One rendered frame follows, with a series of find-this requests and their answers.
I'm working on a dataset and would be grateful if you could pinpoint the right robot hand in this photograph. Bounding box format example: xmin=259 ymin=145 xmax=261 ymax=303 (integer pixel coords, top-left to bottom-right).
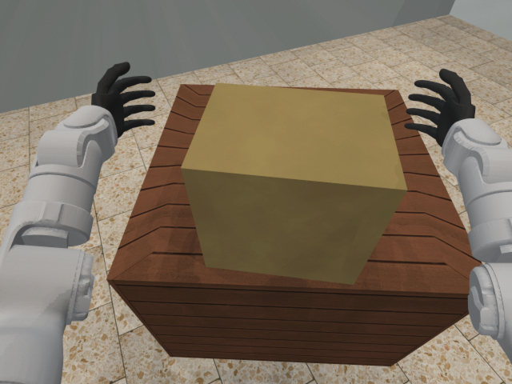
xmin=404 ymin=69 xmax=475 ymax=147

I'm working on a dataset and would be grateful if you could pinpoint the right robot forearm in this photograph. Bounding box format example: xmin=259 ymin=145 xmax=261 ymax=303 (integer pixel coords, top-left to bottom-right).
xmin=442 ymin=118 xmax=512 ymax=263

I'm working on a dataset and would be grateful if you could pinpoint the carton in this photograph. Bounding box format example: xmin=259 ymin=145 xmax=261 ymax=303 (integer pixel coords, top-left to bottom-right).
xmin=181 ymin=82 xmax=407 ymax=285

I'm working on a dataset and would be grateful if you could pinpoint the left robot hand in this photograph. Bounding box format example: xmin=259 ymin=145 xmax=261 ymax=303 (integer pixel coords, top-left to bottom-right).
xmin=91 ymin=62 xmax=155 ymax=138

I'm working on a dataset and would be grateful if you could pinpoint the pedestal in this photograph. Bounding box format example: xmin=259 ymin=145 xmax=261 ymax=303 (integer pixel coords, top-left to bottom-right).
xmin=106 ymin=84 xmax=482 ymax=366

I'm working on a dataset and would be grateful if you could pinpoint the robot left upper arm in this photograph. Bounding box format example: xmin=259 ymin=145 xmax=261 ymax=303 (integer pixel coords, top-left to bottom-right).
xmin=0 ymin=245 xmax=94 ymax=384

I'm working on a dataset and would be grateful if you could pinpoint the left robot forearm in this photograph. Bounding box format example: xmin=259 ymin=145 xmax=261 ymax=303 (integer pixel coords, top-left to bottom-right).
xmin=0 ymin=105 xmax=118 ymax=272

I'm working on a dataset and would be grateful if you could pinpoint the robot right upper arm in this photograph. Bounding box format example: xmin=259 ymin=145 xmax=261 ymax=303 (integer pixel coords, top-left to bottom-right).
xmin=468 ymin=263 xmax=512 ymax=365

